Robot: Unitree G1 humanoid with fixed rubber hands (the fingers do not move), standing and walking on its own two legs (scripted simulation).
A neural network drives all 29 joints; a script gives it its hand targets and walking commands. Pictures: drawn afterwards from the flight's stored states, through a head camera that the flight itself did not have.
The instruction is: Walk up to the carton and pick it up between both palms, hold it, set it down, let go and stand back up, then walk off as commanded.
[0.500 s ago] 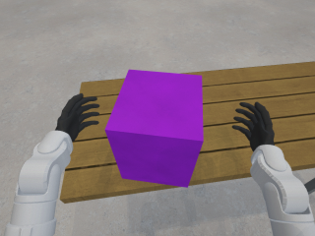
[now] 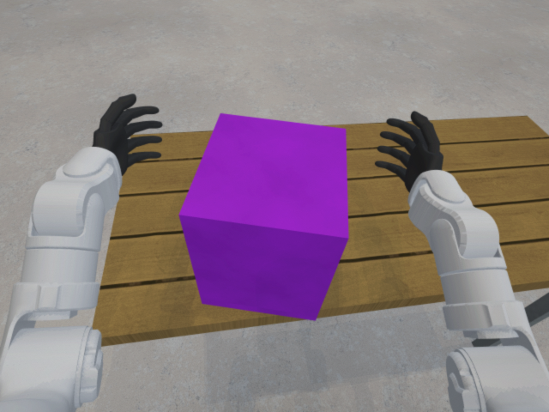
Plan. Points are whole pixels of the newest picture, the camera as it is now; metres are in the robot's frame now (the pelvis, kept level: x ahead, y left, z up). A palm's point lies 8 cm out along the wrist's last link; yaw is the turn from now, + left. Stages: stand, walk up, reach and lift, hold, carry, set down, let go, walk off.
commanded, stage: reach and lift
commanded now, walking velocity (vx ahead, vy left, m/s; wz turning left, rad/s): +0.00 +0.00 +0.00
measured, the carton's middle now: (269, 221) +0.39 -0.01 +0.04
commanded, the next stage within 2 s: none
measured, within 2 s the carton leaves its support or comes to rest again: neither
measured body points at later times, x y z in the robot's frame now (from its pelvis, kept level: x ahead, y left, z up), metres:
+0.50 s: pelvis +0.01 +0.00 +0.00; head +0.03 +0.01 +0.45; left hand +0.46 +0.16 +0.13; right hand +0.39 -0.22 +0.12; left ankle +0.01 +0.11 -0.75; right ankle +0.02 -0.13 -0.75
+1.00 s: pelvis -0.01 +0.00 -0.01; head +0.03 +0.01 +0.44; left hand +0.44 +0.16 +0.08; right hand +0.39 -0.18 +0.07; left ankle +0.01 +0.11 -0.75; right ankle +0.02 -0.13 -0.75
